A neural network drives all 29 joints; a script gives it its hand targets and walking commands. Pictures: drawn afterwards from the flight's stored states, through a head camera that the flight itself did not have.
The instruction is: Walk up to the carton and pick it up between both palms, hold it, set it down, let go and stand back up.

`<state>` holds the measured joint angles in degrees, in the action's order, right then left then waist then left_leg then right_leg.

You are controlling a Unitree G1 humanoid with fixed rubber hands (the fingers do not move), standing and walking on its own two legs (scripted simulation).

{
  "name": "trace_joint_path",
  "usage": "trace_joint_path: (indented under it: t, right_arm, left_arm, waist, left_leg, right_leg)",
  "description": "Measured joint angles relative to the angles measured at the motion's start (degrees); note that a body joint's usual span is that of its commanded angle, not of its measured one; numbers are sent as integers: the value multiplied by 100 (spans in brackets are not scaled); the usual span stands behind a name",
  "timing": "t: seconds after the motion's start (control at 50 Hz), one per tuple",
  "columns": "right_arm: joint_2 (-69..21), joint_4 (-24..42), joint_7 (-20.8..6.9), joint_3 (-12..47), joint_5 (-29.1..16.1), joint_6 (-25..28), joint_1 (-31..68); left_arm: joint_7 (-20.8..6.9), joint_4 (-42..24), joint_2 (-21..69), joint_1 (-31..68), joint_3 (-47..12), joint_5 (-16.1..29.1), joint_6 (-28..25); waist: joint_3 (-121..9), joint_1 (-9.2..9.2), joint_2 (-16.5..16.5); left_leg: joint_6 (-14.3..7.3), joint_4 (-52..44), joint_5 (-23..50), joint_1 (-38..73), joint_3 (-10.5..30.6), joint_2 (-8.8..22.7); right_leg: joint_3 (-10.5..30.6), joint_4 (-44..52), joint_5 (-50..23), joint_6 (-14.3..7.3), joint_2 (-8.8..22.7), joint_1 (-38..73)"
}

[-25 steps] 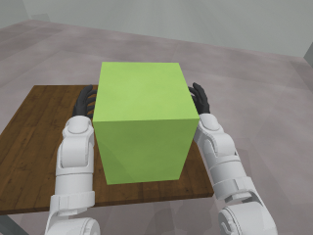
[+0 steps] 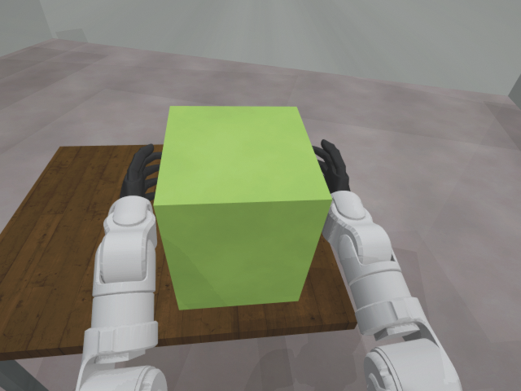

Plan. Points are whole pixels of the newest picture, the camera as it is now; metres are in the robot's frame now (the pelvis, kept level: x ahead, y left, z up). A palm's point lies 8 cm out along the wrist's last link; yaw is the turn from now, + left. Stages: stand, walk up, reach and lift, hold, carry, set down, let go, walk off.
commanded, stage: hold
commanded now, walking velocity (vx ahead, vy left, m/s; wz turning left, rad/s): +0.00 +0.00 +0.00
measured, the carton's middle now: (237, 208) +0.37 +0.01 +0.13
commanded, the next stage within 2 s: none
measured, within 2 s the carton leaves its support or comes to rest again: neither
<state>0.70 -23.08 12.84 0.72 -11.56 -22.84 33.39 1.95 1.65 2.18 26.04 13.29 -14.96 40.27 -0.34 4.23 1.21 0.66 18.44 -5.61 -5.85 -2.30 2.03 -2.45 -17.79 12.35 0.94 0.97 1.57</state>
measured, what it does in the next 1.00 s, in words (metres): stands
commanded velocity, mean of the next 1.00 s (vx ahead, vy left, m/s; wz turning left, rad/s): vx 0.00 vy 0.00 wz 0.00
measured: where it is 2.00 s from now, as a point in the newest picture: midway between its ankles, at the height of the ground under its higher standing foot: outside the picture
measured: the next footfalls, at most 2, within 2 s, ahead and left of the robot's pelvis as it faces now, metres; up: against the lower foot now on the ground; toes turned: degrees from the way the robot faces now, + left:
none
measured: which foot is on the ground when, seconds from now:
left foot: down 0.00-1.00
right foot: down 0.00-1.00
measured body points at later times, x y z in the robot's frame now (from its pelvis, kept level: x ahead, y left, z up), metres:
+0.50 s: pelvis +0.00 +0.00 +0.00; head -0.05 +0.02 +0.45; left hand +0.36 +0.16 +0.17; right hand +0.37 -0.13 +0.17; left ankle +0.06 +0.13 -0.75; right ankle -0.02 -0.12 -0.75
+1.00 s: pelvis +0.00 +0.00 +0.00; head -0.05 +0.01 +0.45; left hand +0.35 +0.16 +0.18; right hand +0.36 -0.13 +0.17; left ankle +0.06 +0.13 -0.75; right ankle -0.02 -0.12 -0.75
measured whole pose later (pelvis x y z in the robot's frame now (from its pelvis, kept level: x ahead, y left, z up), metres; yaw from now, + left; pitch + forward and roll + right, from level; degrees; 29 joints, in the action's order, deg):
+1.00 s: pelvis +0.00 +0.00 +0.00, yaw +0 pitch -7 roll +0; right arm 0.8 -23.8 12.7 0.6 -11.6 -22.5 33.8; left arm 2.0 2.0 2.2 26.3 13.2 -15.1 40.4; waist -0.4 4.3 1.2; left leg 0.6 18.5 -5.6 -5.9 -2.3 2.0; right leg -2.3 -17.7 12.2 1.0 1.0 1.5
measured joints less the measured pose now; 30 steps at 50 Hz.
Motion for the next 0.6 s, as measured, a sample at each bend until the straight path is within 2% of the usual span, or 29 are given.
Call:
trace_joint_path:
  t: [0.32,0.6]
  right_arm:
    - [-23,-174,-18,-86,52,26,135]
    - [3,-157,-31,-41,13,65,107]
  left_arm:
    - [-37,189,-45,161,29,-33,-11]
    - [-6,97,-38,95,-14,-42,3]
  waist:
    - [-16,-10,44]
    - [-18,1,56]
  left_leg:
    - [-9,-40,51,-45,-16,-3]
    - [-15,-7,15,-59,-17,-11]
  right_leg:
    - [18,-19,-26,2,3,-79]
    - [20,10,-24,15,12,-64]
